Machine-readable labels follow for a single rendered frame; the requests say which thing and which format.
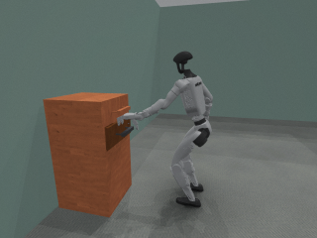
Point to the robot left shin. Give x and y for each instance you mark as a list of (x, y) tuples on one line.
[(182, 179)]

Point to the left robot upper arm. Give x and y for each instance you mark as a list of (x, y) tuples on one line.
[(179, 87)]

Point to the robot left forearm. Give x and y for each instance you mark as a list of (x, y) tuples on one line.
[(154, 109)]

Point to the cabinet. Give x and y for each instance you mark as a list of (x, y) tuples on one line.
[(88, 178)]

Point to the handle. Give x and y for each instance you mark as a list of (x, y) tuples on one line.
[(122, 110), (126, 132)]

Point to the robot left hand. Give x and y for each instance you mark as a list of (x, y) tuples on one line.
[(128, 116)]

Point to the robot right forearm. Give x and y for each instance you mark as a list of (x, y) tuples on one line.
[(207, 110)]

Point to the drawer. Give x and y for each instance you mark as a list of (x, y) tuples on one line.
[(111, 139)]

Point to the robot left thigh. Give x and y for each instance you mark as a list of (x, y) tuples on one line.
[(187, 145)]

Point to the right robot upper arm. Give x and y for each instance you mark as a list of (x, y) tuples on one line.
[(207, 95)]

